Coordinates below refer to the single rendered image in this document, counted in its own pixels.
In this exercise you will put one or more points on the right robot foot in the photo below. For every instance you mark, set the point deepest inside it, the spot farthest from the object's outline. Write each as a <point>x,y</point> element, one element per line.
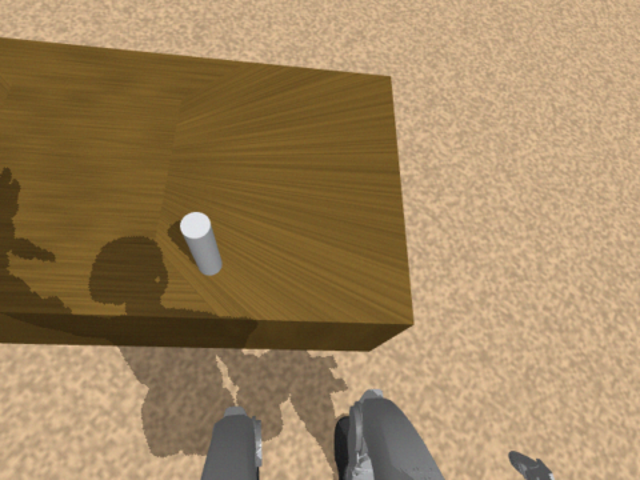
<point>341,447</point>

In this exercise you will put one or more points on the can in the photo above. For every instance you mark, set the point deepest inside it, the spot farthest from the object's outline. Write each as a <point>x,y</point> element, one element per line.
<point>198,233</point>

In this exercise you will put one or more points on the right robot hand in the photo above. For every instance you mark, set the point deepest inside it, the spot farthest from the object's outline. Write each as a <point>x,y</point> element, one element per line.
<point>530,469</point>

